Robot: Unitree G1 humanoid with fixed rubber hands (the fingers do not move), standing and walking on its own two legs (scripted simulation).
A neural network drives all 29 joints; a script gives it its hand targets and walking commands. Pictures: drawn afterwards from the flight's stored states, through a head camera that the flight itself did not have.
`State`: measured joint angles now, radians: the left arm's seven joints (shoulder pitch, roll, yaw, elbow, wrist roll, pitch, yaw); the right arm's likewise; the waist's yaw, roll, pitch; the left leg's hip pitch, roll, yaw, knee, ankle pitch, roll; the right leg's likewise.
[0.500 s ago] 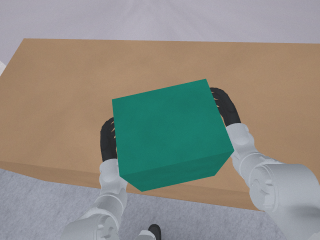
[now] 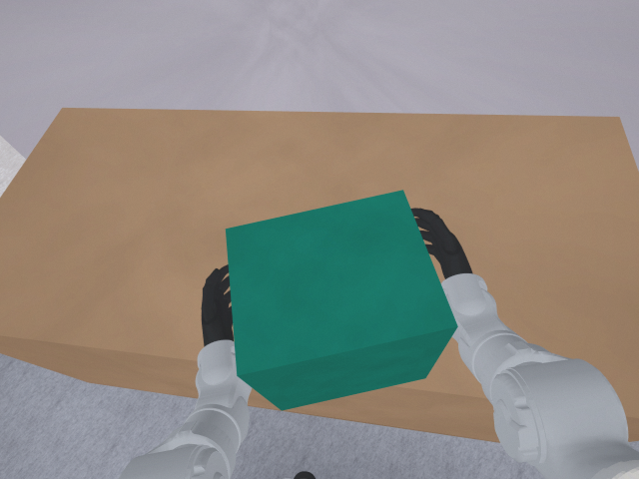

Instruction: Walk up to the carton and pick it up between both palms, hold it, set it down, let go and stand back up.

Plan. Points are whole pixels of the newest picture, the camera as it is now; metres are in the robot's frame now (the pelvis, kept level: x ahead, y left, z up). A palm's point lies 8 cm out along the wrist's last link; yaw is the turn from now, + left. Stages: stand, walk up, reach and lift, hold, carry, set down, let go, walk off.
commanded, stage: reach and lift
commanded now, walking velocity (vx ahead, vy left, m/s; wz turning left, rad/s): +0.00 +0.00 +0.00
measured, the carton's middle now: (336, 311) +0.36 +0.07 -0.07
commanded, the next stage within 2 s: none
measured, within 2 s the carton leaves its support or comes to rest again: leaves its support in 0.16 s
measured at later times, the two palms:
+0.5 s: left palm (193, 310) +0.31 +0.22 +0.04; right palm (471, 251) +0.39 -0.08 +0.08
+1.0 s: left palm (200, 281) +0.33 +0.21 +0.07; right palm (500, 249) +0.38 -0.10 +0.10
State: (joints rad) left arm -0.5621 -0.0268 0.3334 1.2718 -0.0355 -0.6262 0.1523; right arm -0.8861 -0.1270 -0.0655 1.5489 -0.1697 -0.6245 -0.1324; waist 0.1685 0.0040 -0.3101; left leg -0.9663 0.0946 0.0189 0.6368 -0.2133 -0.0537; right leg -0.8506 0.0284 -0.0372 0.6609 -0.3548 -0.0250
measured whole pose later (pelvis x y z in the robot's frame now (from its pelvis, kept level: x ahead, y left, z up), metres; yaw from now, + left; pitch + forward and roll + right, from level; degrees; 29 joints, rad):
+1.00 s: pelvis -0.01 +0.01 +0.04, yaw +2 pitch +9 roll -1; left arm -0.45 0.00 0.20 0.72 0.08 -0.03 0.14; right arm -0.61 -0.07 -0.05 0.94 0.09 -0.14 -0.11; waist 0.04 -0.06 -0.12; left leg -0.38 0.06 0.00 0.32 -0.10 -0.04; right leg -0.22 0.02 -0.02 0.26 -0.19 -0.01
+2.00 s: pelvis -0.03 +0.02 +0.04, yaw +1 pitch -1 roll +0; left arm -0.60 -0.01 0.32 0.46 0.22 0.39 0.01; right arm -0.69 -0.04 -0.14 0.76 0.07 0.13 -0.14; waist 0.00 -0.07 -0.07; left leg -0.18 0.03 -0.01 0.26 -0.06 -0.02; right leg -0.06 0.00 0.02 0.27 -0.18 0.01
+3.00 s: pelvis -0.04 +0.02 +0.04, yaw +1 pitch -5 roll +0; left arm -0.62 0.01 0.30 0.26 0.23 0.59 -0.01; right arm -0.67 -0.06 -0.08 0.59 0.17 0.27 -0.18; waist -0.04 -0.06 -0.03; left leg -0.14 0.03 -0.02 0.30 -0.08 -0.02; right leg -0.01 0.00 0.01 0.30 -0.20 0.01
